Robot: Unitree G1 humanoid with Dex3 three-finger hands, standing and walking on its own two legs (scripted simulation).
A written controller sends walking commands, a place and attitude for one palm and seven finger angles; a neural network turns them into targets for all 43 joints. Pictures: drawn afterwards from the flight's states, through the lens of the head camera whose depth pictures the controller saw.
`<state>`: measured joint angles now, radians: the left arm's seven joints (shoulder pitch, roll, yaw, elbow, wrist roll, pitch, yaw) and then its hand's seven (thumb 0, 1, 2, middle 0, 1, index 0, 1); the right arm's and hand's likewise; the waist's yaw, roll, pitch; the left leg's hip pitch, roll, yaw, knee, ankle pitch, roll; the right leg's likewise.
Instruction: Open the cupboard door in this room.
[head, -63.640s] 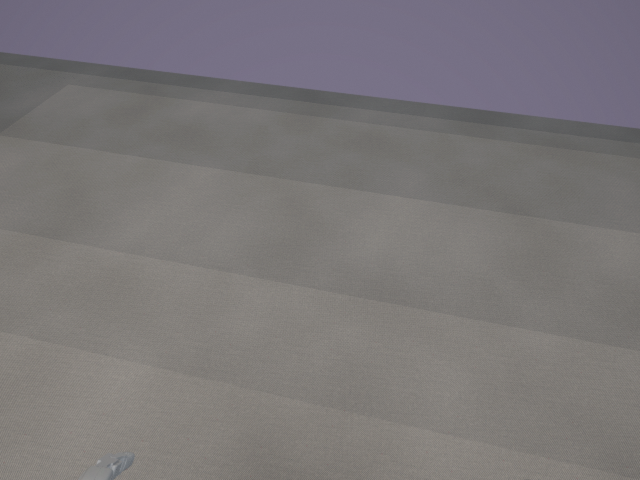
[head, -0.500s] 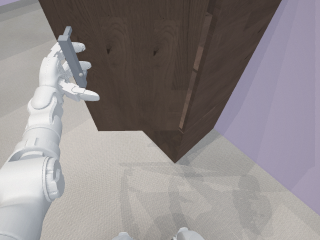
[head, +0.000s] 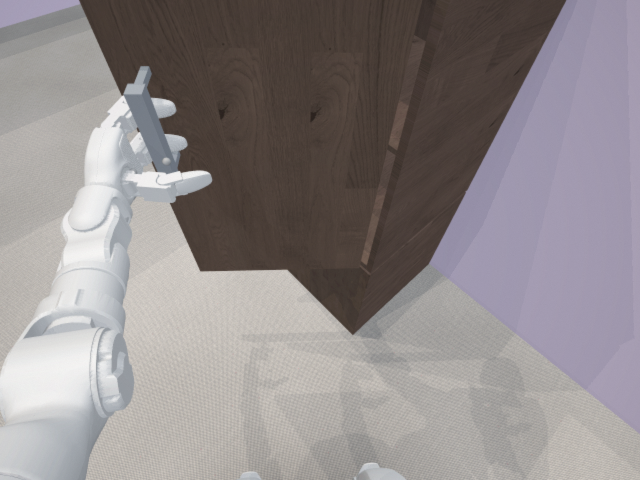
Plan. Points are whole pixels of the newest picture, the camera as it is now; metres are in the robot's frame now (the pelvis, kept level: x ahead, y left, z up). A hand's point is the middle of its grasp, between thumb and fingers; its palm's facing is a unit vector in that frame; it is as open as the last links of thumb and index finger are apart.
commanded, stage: close the thumb around the handle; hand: left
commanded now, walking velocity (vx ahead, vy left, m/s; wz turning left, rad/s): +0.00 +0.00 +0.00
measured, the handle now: (158, 130) +0.54 +0.19 +0.12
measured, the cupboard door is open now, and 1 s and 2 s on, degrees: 49 67 95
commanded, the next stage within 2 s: pull the door open along its arc in 0.40 s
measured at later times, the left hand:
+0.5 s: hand (167, 160) +0.48 +0.17 +0.12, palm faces -0.01 -1.00 +0.00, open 5.8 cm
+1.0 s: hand (177, 221) +0.39 +0.14 +0.12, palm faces -0.06 -1.00 +0.04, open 6.3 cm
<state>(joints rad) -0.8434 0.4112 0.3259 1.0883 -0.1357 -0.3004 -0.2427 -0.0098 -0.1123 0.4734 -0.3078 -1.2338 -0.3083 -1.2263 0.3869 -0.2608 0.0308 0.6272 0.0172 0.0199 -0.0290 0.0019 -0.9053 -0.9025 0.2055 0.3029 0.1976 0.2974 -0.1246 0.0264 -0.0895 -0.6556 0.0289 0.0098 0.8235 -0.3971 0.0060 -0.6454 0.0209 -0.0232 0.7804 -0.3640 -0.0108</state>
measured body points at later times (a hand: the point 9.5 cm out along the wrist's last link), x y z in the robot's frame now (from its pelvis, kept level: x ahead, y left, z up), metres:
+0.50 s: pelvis +0.00 +0.00 +0.00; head +0.07 +0.00 +0.44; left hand +0.48 +0.22 +0.12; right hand +0.02 -0.26 -0.12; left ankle +0.00 +0.11 -0.70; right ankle +0.01 -0.12 -0.70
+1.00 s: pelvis +0.02 +0.00 +0.01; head +0.04 -0.01 +0.46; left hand +0.38 +0.20 +0.12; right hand +0.12 -0.26 -0.09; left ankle +0.00 +0.11 -0.70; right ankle +0.01 -0.12 -0.70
